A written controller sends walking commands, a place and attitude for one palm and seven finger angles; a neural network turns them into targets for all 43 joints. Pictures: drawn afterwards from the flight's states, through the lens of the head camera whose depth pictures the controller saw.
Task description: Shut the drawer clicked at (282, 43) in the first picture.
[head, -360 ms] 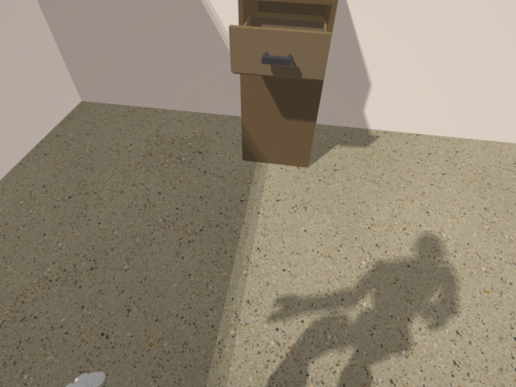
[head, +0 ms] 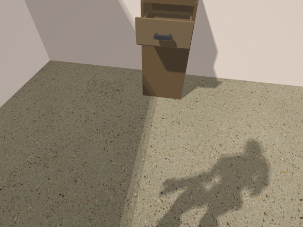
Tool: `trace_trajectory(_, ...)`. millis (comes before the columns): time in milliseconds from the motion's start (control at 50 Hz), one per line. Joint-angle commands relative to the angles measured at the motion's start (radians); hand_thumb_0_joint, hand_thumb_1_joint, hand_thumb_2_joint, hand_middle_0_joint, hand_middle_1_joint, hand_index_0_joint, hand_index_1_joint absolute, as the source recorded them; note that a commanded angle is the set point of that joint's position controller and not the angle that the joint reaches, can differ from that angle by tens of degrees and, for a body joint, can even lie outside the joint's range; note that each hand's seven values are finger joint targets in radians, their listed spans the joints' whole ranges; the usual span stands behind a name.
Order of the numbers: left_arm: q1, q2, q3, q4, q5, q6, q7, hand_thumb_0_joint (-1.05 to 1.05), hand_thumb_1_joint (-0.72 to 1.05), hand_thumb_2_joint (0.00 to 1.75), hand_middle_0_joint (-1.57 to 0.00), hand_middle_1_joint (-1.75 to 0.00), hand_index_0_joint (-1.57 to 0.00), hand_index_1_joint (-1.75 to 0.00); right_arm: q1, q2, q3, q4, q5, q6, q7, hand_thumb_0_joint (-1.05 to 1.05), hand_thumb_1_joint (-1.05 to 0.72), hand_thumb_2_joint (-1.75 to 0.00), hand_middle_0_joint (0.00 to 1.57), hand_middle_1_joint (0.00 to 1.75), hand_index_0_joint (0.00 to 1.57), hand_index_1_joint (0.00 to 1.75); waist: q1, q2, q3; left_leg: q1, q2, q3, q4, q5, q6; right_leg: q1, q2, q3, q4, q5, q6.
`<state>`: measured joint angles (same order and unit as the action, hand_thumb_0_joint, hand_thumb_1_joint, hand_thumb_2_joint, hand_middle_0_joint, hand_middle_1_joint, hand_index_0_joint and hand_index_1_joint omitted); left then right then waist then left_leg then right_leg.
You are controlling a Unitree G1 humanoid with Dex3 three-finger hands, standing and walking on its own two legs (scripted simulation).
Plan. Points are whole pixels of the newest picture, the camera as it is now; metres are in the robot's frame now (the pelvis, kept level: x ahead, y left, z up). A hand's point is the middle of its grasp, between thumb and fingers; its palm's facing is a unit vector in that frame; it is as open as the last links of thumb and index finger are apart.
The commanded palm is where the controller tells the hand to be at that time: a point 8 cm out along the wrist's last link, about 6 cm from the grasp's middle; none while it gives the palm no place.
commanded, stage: stand and wait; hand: left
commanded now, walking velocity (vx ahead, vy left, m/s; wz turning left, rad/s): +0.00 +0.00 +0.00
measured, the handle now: (162, 35) +1.15 +0.01 +0.00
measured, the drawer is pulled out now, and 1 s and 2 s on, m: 0.30 0.30 0.30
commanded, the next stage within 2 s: look at it before walking up in 0.46 s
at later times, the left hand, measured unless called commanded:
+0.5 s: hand out of the picture +0.06 +0.24 -0.15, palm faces -0.03 -0.94 -0.34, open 7.4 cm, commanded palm none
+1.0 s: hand out of the picture +0.06 +0.24 -0.15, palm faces -0.04 -0.94 -0.33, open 7.4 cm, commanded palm none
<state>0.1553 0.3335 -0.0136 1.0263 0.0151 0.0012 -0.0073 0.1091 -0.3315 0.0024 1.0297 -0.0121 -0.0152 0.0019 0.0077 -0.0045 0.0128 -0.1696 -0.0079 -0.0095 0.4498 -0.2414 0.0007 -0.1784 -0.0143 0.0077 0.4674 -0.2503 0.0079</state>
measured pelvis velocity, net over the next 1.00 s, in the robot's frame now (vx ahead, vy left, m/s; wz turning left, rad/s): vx -0.01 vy -0.01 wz -0.01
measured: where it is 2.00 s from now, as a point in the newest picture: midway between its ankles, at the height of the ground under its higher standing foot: outside the picture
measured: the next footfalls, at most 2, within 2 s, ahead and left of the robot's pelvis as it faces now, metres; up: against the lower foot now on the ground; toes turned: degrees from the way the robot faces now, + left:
right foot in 1.66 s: +0.18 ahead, -0.15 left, +0.00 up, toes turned -14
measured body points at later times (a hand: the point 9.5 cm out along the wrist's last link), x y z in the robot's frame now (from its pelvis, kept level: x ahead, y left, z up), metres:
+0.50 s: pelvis -0.01 -0.01 +0.00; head -0.02 -0.01 +0.45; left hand +0.06 +0.29 -0.13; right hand +0.05 -0.31 -0.13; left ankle +0.00 +0.12 -0.74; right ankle +0.00 -0.12 -0.74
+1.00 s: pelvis -0.01 -0.01 +0.00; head +0.00 -0.01 +0.45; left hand +0.07 +0.29 -0.13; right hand +0.07 -0.31 -0.13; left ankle +0.00 +0.12 -0.74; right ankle +0.00 -0.12 -0.74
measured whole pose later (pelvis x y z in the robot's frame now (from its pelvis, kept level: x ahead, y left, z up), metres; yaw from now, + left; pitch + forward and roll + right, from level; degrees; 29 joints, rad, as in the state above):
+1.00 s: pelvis -0.01 -0.01 +0.00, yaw +0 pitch -2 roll +0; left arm 0.15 0.34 -0.01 1.09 0.02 -0.01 -0.01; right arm 0.13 -0.34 0.00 1.11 -0.01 -0.02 0.00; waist 0.00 0.00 0.03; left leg -0.16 0.01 -0.01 0.38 -0.20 -0.02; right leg -0.17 0.00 0.01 0.40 -0.20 -0.01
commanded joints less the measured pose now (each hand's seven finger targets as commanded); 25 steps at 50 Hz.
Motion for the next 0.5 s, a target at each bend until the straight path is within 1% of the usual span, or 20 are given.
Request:
trace_trajectory(0,-0.058,0.211,0.051,-0.057,-0.004,-0.025,0.018,0.00,0.90,0.90,-0.20,-0.30,-0.20,-0.30,-0.053,-0.206,-0.045,-0.055,-0.001,-0.023,-0.015,0.00,-0.90,-0.90,0.20,0.30,0.20,0.30,-0.008,0.010,-0.063,0.004,0.111,-0.089,-0.088,0.144,0.037,0.013,-0.101,0.096,-0.094,0.132,-0.040)
trace_trajectory(60,-0.054,0.213,0.051,-0.044,-0.005,-0.027,0.018,0.00,0.90,0.90,-0.20,-0.30,-0.20,-0.30,-0.050,-0.205,-0.044,-0.039,0.000,-0.023,-0.015,0.00,-0.90,-0.90,0.20,0.30,0.20,0.30,-0.007,0.004,-0.058,0.005,0.113,-0.090,-0.093,0.136,0.036,0.014,-0.103,0.098,-0.106,0.124,-0.041)
trace_trajectory(120,-0.055,0.216,0.051,-0.033,-0.004,-0.026,0.018,0.00,0.90,0.90,-0.20,-0.30,-0.20,-0.30,-0.040,-0.206,-0.042,-0.026,0.002,-0.020,-0.014,0.00,-0.90,-0.90,0.20,0.30,0.20,0.30,-0.007,-0.001,-0.036,-0.010,0.112,-0.094,-0.102,0.118,0.033,0.012,-0.103,0.102,-0.120,0.099,-0.043)
trace_trajectory(140,-0.053,0.216,0.050,-0.029,-0.005,-0.026,0.018,0.00,0.90,0.90,-0.20,-0.30,-0.20,-0.30,-0.036,-0.207,-0.041,-0.020,0.002,-0.020,-0.014,0.00,-0.90,-0.90,0.20,0.30,0.20,0.30,-0.006,-0.002,-0.041,-0.009,0.112,-0.096,-0.105,0.110,0.032,0.013,-0.105,0.104,-0.123,0.086,-0.042)
trace_trajectory(180,-0.051,0.217,0.050,-0.021,-0.005,-0.026,0.017,0.00,0.90,0.90,-0.20,-0.30,-0.20,-0.30,-0.036,-0.208,-0.040,-0.010,0.001,-0.019,-0.013,0.00,-0.90,-0.90,0.20,0.30,0.20,0.30,-0.006,-0.001,-0.023,-0.013,0.111,-0.094,-0.110,0.091,0.030,0.001,-0.107,0.109,-0.136,0.059,-0.043)
trace_trajectory(220,-0.051,0.219,0.050,-0.017,-0.005,-0.026,0.017,0.00,0.90,0.90,-0.20,-0.30,-0.20,-0.30,-0.029,-0.208,-0.039,-0.005,0.002,-0.018,-0.013,0.00,-0.90,-0.90,0.20,0.30,0.20,0.30,-0.006,-0.005,-0.022,-0.011,0.110,-0.095,-0.112,0.081,0.029,-0.004,-0.105,0.112,-0.144,0.038,-0.044)
trace_trajectory(240,-0.049,0.217,0.049,-0.014,-0.005,-0.025,0.017,0.00,0.90,0.90,-0.20,-0.30,-0.20,-0.30,-0.028,-0.208,-0.039,-0.001,0.001,-0.018,-0.012,0.00,-0.90,-0.90,0.20,0.30,0.20,0.30,-0.006,0.003,-0.021,-0.014,0.110,-0.098,-0.116,0.068,0.030,-0.006,-0.106,0.115,-0.147,0.021,-0.042)
trace_trajectory(280,-0.053,0.219,0.049,-0.011,-0.005,-0.025,0.017,0.00,0.90,0.90,-0.20,-0.30,-0.20,-0.30,-0.022,-0.209,-0.039,0.006,0.000,-0.017,-0.012,0.00,-0.90,-0.90,0.20,0.30,0.20,0.30,-0.008,-0.012,-0.009,-0.019,0.108,-0.096,-0.120,0.055,0.026,-0.015,-0.105,0.121,-0.157,-0.004,-0.043)
trace_trajectory(360,-0.048,0.217,0.049,-0.005,-0.005,-0.027,0.017,0.00,0.90,0.90,-0.20,-0.30,-0.20,-0.30,-0.015,-0.210,-0.039,0.014,0.001,-0.018,-0.011,0.00,-0.90,-0.90,0.20,0.30,0.20,0.30,-0.008,-0.006,-0.029,-0.007,0.111,-0.098,-0.120,0.068,0.026,-0.009,-0.106,0.123,-0.159,0.007,-0.043)
trace_trajectory(380,-0.051,0.218,0.049,-0.004,-0.005,-0.027,0.017,0.00,0.90,0.90,-0.20,-0.30,-0.20,-0.30,-0.016,-0.207,-0.039,0.017,0.001,-0.018,-0.011,0.00,-0.90,-0.90,0.20,0.30,0.20,0.30,-0.007,-0.005,-0.014,-0.014,0.112,-0.096,-0.122,0.068,0.025,-0.014,-0.106,0.121,-0.160,0.011,-0.043)
trace_trajectory(420,-0.050,0.219,0.049,-0.005,-0.005,-0.027,0.017,0.00,0.90,0.90,-0.20,-0.30,-0.20,-0.30,-0.010,-0.209,-0.039,0.017,0.002,-0.018,-0.011,0.00,-0.90,-0.90,0.20,0.30,0.20,0.30,-0.007,-0.012,-0.016,-0.013,0.114,-0.098,-0.123,0.073,0.025,-0.011,-0.103,0.121,-0.158,0.017,-0.043)
trace_trajectory(480,-0.050,0.215,0.048,-0.002,-0.005,-0.026,0.017,0.00,0.90,0.90,-0.20,-0.30,-0.20,-0.30,-0.011,-0.208,-0.039,0.021,0.001,-0.019,-0.012,0.00,-0.90,-0.90,0.20,0.30,0.20,0.30,-0.007,-0.005,-0.012,-0.011,0.115,-0.099,-0.131,0.068,0.025,-0.017,-0.101,0.123,-0.159,0.013,-0.042)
